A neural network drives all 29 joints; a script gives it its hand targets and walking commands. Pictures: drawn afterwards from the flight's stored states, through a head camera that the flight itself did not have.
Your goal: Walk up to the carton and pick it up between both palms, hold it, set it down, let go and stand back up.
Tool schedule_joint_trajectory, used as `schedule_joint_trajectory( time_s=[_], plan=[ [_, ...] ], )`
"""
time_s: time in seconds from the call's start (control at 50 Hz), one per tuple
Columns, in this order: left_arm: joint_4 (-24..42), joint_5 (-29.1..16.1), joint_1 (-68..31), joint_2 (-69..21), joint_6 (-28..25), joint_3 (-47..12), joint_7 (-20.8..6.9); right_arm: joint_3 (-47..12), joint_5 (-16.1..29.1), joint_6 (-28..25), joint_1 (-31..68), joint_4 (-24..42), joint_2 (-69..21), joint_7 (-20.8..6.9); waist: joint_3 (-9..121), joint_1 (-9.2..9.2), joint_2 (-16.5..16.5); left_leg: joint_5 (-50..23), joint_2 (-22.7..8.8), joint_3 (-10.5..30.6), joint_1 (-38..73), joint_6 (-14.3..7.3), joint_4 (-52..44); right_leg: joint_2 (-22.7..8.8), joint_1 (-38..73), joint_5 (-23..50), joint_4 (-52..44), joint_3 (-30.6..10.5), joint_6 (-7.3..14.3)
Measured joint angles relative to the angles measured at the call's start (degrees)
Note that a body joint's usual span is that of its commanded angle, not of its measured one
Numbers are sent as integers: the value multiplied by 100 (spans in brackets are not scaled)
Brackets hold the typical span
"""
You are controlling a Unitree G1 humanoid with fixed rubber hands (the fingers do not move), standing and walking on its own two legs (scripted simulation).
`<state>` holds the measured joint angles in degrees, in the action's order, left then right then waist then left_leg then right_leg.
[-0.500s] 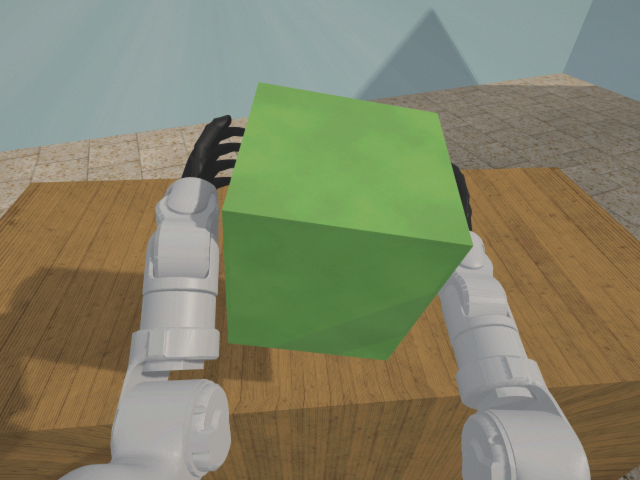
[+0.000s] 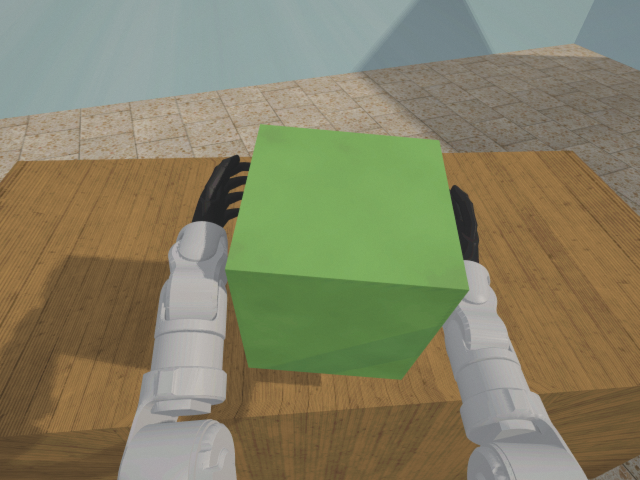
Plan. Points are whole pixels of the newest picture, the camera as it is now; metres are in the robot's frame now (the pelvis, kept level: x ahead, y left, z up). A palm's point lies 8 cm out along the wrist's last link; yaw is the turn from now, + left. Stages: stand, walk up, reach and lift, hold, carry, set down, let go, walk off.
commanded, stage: set down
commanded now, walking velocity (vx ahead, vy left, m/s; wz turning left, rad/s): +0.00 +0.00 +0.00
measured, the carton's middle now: (336, 262) +0.35 -0.02 +0.11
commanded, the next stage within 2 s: none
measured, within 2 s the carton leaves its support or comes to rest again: neither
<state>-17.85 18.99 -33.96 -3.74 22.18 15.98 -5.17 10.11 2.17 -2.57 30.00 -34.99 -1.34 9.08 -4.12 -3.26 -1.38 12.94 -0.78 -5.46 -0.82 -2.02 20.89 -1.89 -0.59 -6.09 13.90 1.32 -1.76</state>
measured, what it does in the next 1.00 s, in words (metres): stands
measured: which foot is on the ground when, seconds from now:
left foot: down 0.00-1.00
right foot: down 0.00-1.00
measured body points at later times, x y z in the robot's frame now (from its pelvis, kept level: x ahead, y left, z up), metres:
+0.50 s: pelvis +0.00 +0.00 +0.00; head +0.00 +0.03 +0.45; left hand +0.40 +0.13 +0.13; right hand +0.36 -0.18 +0.10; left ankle -0.01 +0.09 -0.75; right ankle +0.03 -0.15 -0.75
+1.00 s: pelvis +0.01 +0.00 +0.00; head +0.02 +0.03 +0.45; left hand +0.42 +0.12 +0.10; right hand +0.36 -0.18 +0.07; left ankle -0.01 +0.09 -0.75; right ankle +0.03 -0.15 -0.75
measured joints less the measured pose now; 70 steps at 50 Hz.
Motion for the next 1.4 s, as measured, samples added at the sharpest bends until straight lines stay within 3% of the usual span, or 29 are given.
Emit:
schedule_joint_trajectory(
  time_s=[0.86, 1.4],
  plan=[
    [-889, -202, -135, 79, -737, -1, -72, -19, -1, -663, -301, -361, -29, 266, -380, -1, -126, 74, -11, 1, 2, 0, 0, 12, 35, -16, -75, 7, -1],
    [-2446, -202, -728, 279, -1257, 0, -99, 171, -277, -918, -327, -1088, -64, 508, -428, -27, -127, 142, -28, 1, -90, 0, -1, 30, -53, -70, -90, 7, -1]
  ],
)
